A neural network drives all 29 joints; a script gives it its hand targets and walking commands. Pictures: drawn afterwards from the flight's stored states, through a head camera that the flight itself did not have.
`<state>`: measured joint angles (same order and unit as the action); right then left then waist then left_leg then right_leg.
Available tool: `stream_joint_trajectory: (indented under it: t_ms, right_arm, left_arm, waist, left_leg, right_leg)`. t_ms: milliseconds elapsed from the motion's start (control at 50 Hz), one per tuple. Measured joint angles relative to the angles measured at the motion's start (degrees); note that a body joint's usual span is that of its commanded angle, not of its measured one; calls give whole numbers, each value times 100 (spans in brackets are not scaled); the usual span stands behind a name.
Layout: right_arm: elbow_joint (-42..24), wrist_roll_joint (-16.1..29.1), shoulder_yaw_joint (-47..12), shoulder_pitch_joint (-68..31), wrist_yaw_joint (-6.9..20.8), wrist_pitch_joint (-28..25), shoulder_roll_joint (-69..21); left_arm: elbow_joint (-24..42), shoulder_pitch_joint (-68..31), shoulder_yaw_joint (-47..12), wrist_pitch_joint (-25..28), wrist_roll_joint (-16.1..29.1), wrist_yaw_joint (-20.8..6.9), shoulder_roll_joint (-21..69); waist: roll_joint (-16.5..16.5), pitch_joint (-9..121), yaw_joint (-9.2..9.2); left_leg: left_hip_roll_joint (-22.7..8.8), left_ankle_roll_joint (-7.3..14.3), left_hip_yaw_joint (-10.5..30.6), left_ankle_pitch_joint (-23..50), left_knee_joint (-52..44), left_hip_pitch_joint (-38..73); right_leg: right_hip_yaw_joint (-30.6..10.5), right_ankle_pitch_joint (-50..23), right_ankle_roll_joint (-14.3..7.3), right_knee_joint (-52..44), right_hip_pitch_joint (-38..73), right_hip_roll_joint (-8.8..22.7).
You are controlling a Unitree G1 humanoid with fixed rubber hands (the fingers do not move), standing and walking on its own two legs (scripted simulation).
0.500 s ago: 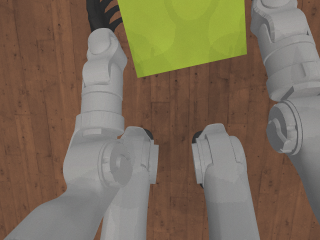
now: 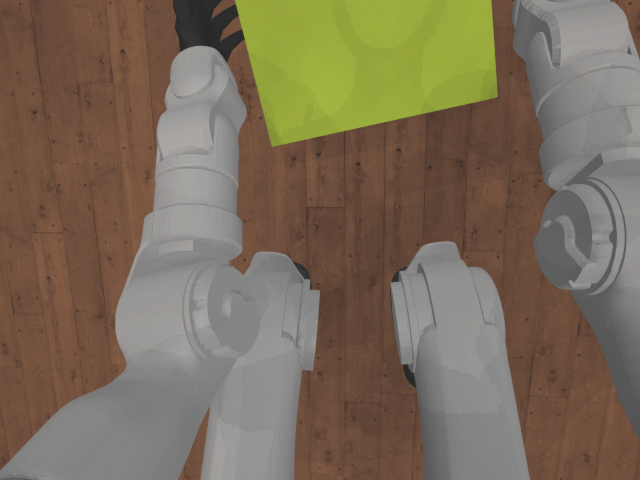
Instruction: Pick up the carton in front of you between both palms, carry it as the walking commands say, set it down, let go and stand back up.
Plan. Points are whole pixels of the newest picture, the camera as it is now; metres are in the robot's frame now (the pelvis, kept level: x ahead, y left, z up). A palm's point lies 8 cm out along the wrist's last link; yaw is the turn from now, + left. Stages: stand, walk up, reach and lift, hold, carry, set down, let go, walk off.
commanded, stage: set down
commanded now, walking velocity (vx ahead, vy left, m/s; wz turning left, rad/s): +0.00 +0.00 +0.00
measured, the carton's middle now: (358, 28) +0.56 -0.05 -0.24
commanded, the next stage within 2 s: let go in 1.96 s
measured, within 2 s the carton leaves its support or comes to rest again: rests again in 0.22 s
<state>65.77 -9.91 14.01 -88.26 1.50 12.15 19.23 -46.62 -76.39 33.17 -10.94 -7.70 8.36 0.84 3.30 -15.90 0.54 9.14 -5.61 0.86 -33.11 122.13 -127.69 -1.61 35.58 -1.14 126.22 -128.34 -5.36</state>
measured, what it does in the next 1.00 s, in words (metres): stands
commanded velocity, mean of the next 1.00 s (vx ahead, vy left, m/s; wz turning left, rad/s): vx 0.00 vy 0.00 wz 0.00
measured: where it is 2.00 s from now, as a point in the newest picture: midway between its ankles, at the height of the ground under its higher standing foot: (351, 343)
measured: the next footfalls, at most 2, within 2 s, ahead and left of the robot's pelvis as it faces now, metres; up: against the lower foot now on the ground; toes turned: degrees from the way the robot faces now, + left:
none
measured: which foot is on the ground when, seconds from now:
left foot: down 0.00-1.00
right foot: down 0.00-1.00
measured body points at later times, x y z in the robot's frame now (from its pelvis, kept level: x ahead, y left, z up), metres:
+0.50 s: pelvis +0.02 +0.00 +0.00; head +0.39 -0.06 +0.25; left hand +0.56 +0.11 -0.18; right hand +0.58 -0.20 -0.18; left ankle +0.12 +0.12 -0.35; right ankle +0.09 -0.10 -0.35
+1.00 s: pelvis -0.01 +0.00 -0.02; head +0.35 -0.05 +0.23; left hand +0.54 +0.14 -0.17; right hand +0.56 -0.24 -0.17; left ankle +0.12 +0.12 -0.35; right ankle +0.09 -0.10 -0.35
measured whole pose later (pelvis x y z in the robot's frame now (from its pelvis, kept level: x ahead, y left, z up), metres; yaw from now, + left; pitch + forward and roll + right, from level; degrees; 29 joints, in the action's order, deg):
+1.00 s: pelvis -0.01 +0.00 -0.02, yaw -1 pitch +33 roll +5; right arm 69.2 13.9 -4.8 -90.4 1.3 5.3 33.4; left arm -58.5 -81.0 11.6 -5.3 14.4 11.0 -12.9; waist 3.4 -24.1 1.9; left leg 4.6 -2.9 -2.2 -31.2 125.4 -127.2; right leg -0.1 33.3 -3.4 129.3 -128.5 -1.1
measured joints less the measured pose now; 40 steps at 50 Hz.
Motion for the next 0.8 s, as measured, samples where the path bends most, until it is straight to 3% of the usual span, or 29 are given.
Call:
stream_joint_trajectory:
  t_ms: [400, 620, 680, 800]
  right_arm:
    - [-182, -206, 357, 141, 193, -240, -72]
    - [38, 7, 183, 194, 296, -558, 105]
    - [353, 303, -155, 288, 173, -667, 288]
    - [449, 1532, -1052, 566, -170, -970, 932]
  left_arm:
    - [-102, -1, 188, 215, -181, -405, -125]
    - [-557, -73, -12, 415, -164, -497, -286]
    - [-1058, -64, -480, 493, 119, -365, -502]
    - [-1532, -75, -1559, 792, 1431, -16, -1186]
  waist:
    - [-22, 138, -3]
    - [-17, 13, 29]
    - [-41, -128, 72]
    - [22, -575, 138]
  left_leg:
    - [-93, 50, -53, -302, 126, -126]
    - [-138, 83, -123, -347, 239, -100]
    - [-170, 77, -136, -308, 265, -50]
    - [-317, 173, -233, -123, 332, 13]
  right_leg:
    - [49, 289, -108, 128, -145, 98]
    - [33, 325, -92, 240, -130, 144]
    - [42, 266, -97, 264, -98, 154]
    - [115, 82, -179, 324, -44, 308]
